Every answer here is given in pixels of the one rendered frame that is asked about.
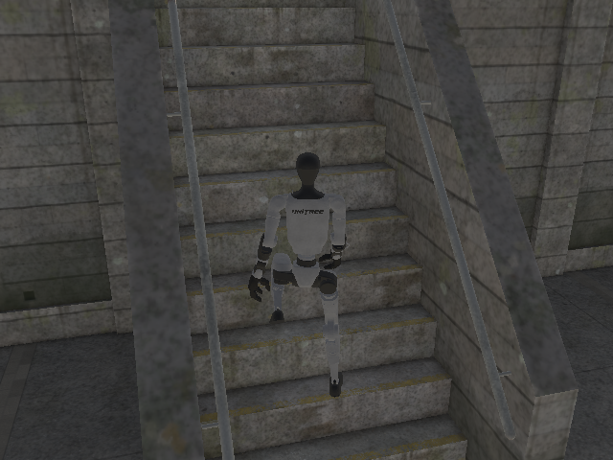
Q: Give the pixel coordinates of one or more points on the robot thigh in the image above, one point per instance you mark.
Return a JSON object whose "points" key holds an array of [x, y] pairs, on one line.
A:
{"points": [[282, 269], [328, 285]]}

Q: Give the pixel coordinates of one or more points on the right robot hand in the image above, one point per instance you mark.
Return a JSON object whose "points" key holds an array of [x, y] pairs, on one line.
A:
{"points": [[335, 263]]}

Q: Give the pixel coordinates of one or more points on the left robot hand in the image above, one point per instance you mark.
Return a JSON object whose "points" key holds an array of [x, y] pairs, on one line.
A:
{"points": [[253, 287]]}

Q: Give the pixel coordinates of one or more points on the robot left forearm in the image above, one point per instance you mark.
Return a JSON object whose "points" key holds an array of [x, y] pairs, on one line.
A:
{"points": [[262, 259]]}

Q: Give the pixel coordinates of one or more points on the robot left thigh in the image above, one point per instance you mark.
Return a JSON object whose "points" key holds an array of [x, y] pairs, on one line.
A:
{"points": [[282, 269]]}

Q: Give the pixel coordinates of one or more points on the robot right thigh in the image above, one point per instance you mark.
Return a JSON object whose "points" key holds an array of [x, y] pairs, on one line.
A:
{"points": [[328, 285]]}

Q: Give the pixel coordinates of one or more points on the robot right forearm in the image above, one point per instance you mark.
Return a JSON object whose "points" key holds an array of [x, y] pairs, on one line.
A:
{"points": [[336, 250]]}

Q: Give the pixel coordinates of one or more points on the left robot upper arm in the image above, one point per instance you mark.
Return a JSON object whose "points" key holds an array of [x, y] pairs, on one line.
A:
{"points": [[276, 204]]}

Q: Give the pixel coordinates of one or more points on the right robot upper arm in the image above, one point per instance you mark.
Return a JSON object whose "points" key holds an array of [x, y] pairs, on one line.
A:
{"points": [[337, 204]]}

